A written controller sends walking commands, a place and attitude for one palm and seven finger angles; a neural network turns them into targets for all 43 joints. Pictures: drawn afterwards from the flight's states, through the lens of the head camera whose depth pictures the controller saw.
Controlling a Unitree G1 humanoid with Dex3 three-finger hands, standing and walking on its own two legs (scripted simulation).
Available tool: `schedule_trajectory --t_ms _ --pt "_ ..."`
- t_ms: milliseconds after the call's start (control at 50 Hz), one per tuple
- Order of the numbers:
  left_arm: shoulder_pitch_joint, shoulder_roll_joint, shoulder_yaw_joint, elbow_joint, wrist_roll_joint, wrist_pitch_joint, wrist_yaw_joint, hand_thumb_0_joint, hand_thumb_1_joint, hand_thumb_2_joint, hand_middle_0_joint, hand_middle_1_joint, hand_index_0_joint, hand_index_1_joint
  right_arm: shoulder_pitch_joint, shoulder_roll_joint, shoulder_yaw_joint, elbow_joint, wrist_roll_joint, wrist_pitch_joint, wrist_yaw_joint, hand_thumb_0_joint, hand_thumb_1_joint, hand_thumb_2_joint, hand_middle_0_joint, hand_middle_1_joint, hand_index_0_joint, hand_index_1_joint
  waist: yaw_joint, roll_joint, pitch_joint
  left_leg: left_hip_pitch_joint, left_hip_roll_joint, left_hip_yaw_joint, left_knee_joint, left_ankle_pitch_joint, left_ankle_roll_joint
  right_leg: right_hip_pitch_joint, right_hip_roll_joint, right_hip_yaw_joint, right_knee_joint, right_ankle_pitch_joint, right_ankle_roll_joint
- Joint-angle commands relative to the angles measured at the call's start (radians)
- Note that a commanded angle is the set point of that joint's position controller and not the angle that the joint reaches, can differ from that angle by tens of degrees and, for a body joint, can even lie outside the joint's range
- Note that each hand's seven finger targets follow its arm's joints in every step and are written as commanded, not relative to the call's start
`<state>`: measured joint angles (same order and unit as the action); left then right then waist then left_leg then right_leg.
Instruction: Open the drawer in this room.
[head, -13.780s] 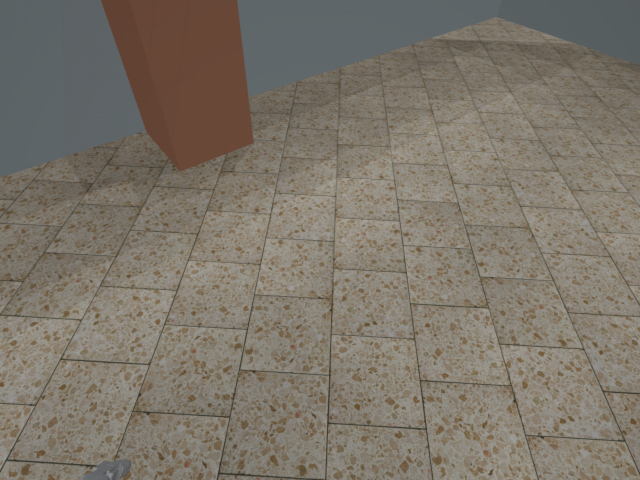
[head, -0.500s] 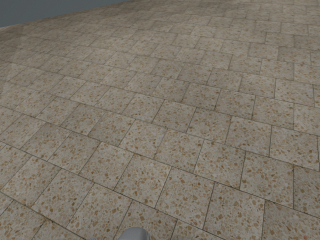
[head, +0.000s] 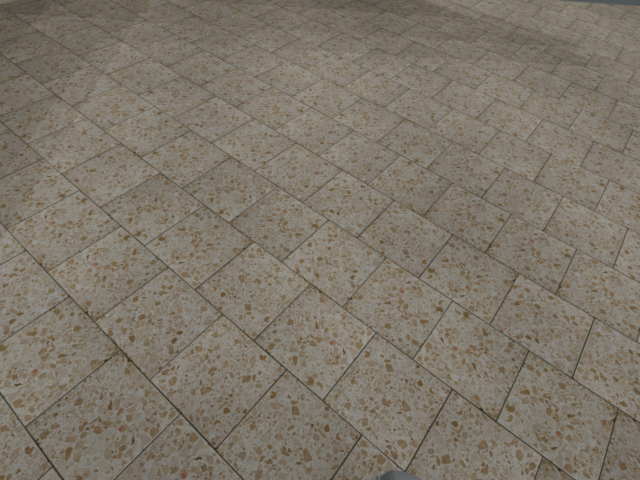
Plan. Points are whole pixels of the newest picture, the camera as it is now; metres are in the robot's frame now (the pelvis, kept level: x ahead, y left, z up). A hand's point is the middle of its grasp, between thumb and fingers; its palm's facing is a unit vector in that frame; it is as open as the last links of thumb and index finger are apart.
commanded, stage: turn or walk to find it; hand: left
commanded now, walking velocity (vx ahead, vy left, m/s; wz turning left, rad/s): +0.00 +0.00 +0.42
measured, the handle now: out of the picture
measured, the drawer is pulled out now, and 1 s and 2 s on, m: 0.00 0.00 0.00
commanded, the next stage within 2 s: stand and wait in 1.24 s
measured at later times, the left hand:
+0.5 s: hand out of the picture +0.04 +0.14 -0.14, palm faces +0.20 -0.94 -0.29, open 7.3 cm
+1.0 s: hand out of the picture -0.14 +0.18 -0.18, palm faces +0.49 -0.84 -0.24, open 7.4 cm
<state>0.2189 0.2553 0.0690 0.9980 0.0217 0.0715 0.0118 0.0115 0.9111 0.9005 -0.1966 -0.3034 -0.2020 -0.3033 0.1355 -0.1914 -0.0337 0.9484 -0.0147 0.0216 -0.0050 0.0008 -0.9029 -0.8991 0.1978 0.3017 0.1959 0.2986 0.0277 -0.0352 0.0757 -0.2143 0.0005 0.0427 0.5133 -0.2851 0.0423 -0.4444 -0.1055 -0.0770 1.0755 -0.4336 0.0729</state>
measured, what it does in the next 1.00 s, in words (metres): steps on the spot, turning left: right foot, then left foot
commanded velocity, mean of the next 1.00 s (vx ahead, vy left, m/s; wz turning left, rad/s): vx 0.00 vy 0.00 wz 0.42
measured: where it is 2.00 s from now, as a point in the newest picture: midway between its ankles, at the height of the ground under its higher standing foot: outside the picture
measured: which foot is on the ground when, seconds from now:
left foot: down 0.00-0.34, up 0.36-0.82, down 0.84-1.00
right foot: up 0.00-0.32, down 0.34-0.84, up 0.86-1.00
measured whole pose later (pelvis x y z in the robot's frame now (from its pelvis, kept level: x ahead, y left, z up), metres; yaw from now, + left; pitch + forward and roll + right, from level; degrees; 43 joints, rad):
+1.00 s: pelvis -0.07 -0.03 +0.00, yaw +26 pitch -2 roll -1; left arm 0.24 0.26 0.07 1.00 0.02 0.07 0.01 0.01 0.91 0.90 -0.20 -0.30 -0.20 -0.30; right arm 0.12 -0.20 -0.04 0.94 -0.01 0.02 0.00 0.00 -0.90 -0.90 0.20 0.30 0.20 0.30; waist 0.04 -0.03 0.08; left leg -0.22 0.01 0.04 0.53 -0.28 0.04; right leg -0.43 -0.11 -0.08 1.07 -0.45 0.07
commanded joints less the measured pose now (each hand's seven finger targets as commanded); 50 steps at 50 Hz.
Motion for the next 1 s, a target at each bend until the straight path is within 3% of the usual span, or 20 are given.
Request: schedule_trajectory --t_ms 0,160,240,280,300,320,340,380,440,560,680,740,780,800,820,840,860,880,920,980 --pt "-0.03 0.069 0.006 -0.082 -0.006 -0.037 0.0 0.0 0.9 0.9 -0.2 -0.3 -0.2 -0.3 0.07 -0.199 -0.049 -0.035 0.0 -0.02 -0.016 0.0 -0.9 -0.9 0.2 0.3 0.2 0.3 -0.04 0.145 -0.096 0.145 0.234 -0.216 -0.178 0.573 0.103 -0.098 -0.006 0.048 0.027 0.048 0.02" --pt "-0.113 0.043 -0.003 -0.136 -0.013 -0.038 0.009 0.0 0.9 0.9 -0.2 -0.3 -0.2 -0.3 0.106 -0.206 -0.066 -0.034 -0.012 -0.007 -0.009 0.0 -0.9 -0.9 0.2 0.3 0.2 0.3 -0.068 0.191 -0.09 0.097 0.236 -0.331 -0.163 0.478 0.132 -0.006 0.033 0.05 -0.207 -0.025 0.016" --pt "-0.054 0.043 -0.003 -0.128 -0.02 -0.049 0.01 0.0 0.9 0.9 -0.2 -0.3 -0.2 -0.3 0.082 -0.209 -0.07 -0.044 -0.012 -0.001 -0.006 0.0 -0.9 -0.9 0.2 0.3 0.2 0.3 -0.038 0.206 -0.125 0.03 0.202 -0.371 -0.117 0.481 0.114 0.146 0.074 0.032 -0.424 0.045 -0.002" --pt "0.012 0.063 0.004 -0.11 -0.019 -0.064 0.014 0.0 0.9 0.9 -0.2 -0.3 -0.2 -0.3 0.066 -0.187 -0.07 -0.05 -0.003 0.0 -0.004 0.0 -0.9 -0.9 0.2 0.3 0.2 0.3 -0.001 0.149 -0.155 -0.071 0.14 -0.343 -0.039 0.368 0.054 0.333 0.057 0.031 -0.672 0.233 -0.01" --pt "0.048 0.126 0.013 -0.107 -0.008 -0.076 0.02 0.0 0.9 0.9 -0.2 -0.3 -0.2 -0.3 0.077 -0.143 -0.066 -0.056 0.007 -0.001 0.003 0.0 -0.9 -0.9 0.2 0.3 0.2 0.3 0.011 0.001 -0.18 -0.212 0.07 -0.271 0.07 0.172 -0.005 0.485 -0.081 0.155 -0.76 0.273 -0.044" --pt "0.063 0.206 0.031 -0.106 0.005 -0.082 0.027 0.0 0.9 0.9 -0.2 -0.3 -0.2 -0.3 0.066 -0.081 -0.053 -0.085 0.007 -0.002 0.005 0.0 -0.9 -0.9 0.2 0.3 0.2 0.3 0.024 -0.262 -0.147 -0.386 -0.072 -0.105 0.29 -0.233 -0.072 0.518 -0.329 0.394 -0.781 0.397 -0.153" --pt "0.06 0.204 0.026 -0.121 -0.003 -0.076 0.028 0.0 0.9 0.9 -0.2 -0.3 -0.2 -0.3 0.045 -0.131 -0.067 -0.087 0.0 0.009 0.001 0.0 -0.9 -0.9 0.2 0.3 0.2 0.3 0.031 -0.187 -0.133 -0.349 -0.04 -0.132 0.48 -0.317 -0.067 0.362 -0.398 0.39 -0.789 0.435 -0.235" --pt "-0.062 0.138 0.02 -0.147 -0.008 -0.076 0.029 0.0 0.9 0.9 -0.2 -0.3 -0.2 -0.3 0.084 -0.131 -0.076 -0.037 -0.008 0.034 0.01 0.0 -0.9 -0.9 0.2 0.3 0.2 0.3 -0.031 -0.143 -0.04 -0.338 -0.011 -0.158 0.666 -0.198 -0.071 0.22 -0.286 0.281 -0.83 0.244 -0.208" --pt "-0.094 0.08 0.001 -0.159 -0.009 -0.084 0.023 0.0 0.9 0.9 -0.2 -0.3 -0.2 -0.3 0.148 -0.111 -0.07 0.003 -0.009 0.038 0.021 0.0 -0.9 -0.9 0.2 0.3 0.2 0.3 -0.065 -0.115 -0.027 -0.347 0.007 -0.107 0.73 -0.065 -0.096 0.25 -0.187 0.092 -0.783 0.369 -0.153" --pt "0.022 0.099 0.009 -0.12 -0.002 -0.087 0.025 0.0 0.9 0.9 -0.2 -0.3 -0.2 -0.3 0.074 -0.108 -0.061 -0.009 -0.005 0.04 0.019 0.0 -0.9 -0.9 0.2 0.3 0.2 0.3 -0.015 -0.118 -0.044 -0.343 0.042 -0.07 0.632 -0.089 -0.126 0.331 -0.23 0.061 -0.758 0.475 -0.189" --pt "0.082 0.143 0.022 -0.084 0.008 -0.079 0.021 0.0 0.9 0.9 -0.2 -0.3 -0.2 -0.3 -0.013 -0.086 -0.038 -0.031 0.004 0.025 0.018 0.0 -0.9 -0.9 0.2 0.3 0.2 0.3 0.025 -0.152 -0.081 -0.239 0.038 0.004 0.348 -0.176 -0.113 0.383 -0.26 0.029 -0.694 0.63 -0.217" --pt "0.072 0.162 0.028 -0.076 0.01 -0.073 0.019 0.0 0.9 0.9 -0.2 -0.3 -0.2 -0.3 0.007 -0.086 -0.033 -0.035 0.009 0.013 0.015 0.0 -0.9 -0.9 0.2 0.3 0.2 0.3 0.014 -0.169 -0.113 -0.148 0.027 0.04 0.184 -0.154 -0.096 0.378 -0.271 0.012 -0.639 0.649 -0.208" --pt "0.051 0.161 0.029 -0.071 0.001 -0.068 0.016 0.0 0.9 0.9 -0.2 -0.3 -0.2 -0.3 0.053 -0.103 -0.036 -0.026 0.007 0.003 0.015 0.0 -0.9 -0.9 0.2 0.3 0.2 0.3 -0.023 -0.127 -0.134 -0.013 0.021 0.055 -0.005 0.01 -0.083 0.323 -0.243 -0.038 -0.558 0.589 -0.15" --pt "0.043 0.143 0.027 -0.075 -0.007 -0.062 0.015 0.0 0.9 0.9 -0.2 -0.3 -0.2 -0.3 0.092 -0.139 -0.044 -0.018 0.006 -0.006 0.017 0.0 -0.9 -0.9 0.2 0.3 0.2 0.3 -0.05 -0.025 -0.153 0.118 0.063 0.002 -0.125 0.144 -0.068 0.224 -0.21 -0.077 -0.447 0.478 -0.101" --pt "0.058 0.083 0.017 -0.102 -0.015 -0.054 0.01 0.0 0.9 0.9 -0.2 -0.3 -0.2 -0.3 0.121 -0.239 -0.067 -0.022 -0.004 -0.015 0.012 0.0 -0.9 -0.9 0.2 0.3 0.2 0.3 -0.067 0.256 -0.17 0.257 0.284 -0.295 -0.17 0.391 0.027 -0.016 -0.079 -0.132 -0.256 0.11 -0.021" --pt "-0.004 0.047 -0.006 -0.135 -0.01 -0.045 0.011 0.0 0.9 0.9 -0.2 -0.3 -0.2 -0.3 0.164 -0.299 -0.08 -0.013 -0.001 -0.005 0.004 0.0 -0.9 -0.9 0.2 0.3 0.2 0.3 -0.095 0.345 -0.142 0.217 0.416 -0.404 -0.192 0.626 0.133 -0.104 -0.018 -0.069 -0.103 -0.234 0.004" --pt "-0.038 0.07 -0.001 -0.137 -0.007 -0.038 0.012 0.0 0.9 0.9 -0.2 -0.3 -0.2 -0.3 0.163 -0.287 -0.075 -0.005 -0.006 0.0 -0.001 0.0 -0.9 -0.9 0.2 0.3 0.2 0.3 -0.094 0.234 -0.126 0.165 0.425 -0.351 -0.177 0.577 0.171 -0.087 -0.032 -0.004 -0.022 -0.203 -0.011" --pt "-0.058 0.06 0.003 -0.118 -0.003 -0.03 0.014 0.0 0.9 0.9 -0.2 -0.3 -0.2 -0.3 0.126 -0.252 -0.066 -0.008 -0.008 -0.007 -0.01 0.0 -0.9 -0.9 0.2 0.3 0.2 0.3 -0.086 0.298 -0.1 0.111 0.354 -0.326 -0.198 0.526 0.143 -0.093 -0.037 0.033 0.0 -0.148 -0.009" --pt "-0.046 0.081 0.011 -0.096 -0.004 -0.028 0.003 0.0 0.9 0.9 -0.2 -0.3 -0.2 -0.3 0.029 -0.217 -0.051 -0.041 -0.008 -0.004 -0.014 0.0 -0.9 -0.9 0.2 0.3 0.2 0.3 -0.049 0.235 -0.035 0.039 0.283 -0.263 -0.208 0.391 0.108 -0.093 -0.028 0.046 0.05 -0.031 -0.003" --pt "0.005 0.073 0.01 -0.072 -0.003 -0.032 -0.003 0.0 0.9 0.9 -0.2 -0.3 -0.2 -0.3 0.021 -0.209 -0.049 -0.051 0.0 -0.014 -0.011 0.0 -0.9 -0.9 0.2 0.3 0.2 0.3 -0.027 0.163 -0.07 0.08 0.225 -0.209 -0.214 0.373 0.087 -0.088 -0.008 0.04 0.056 0.061 0.011"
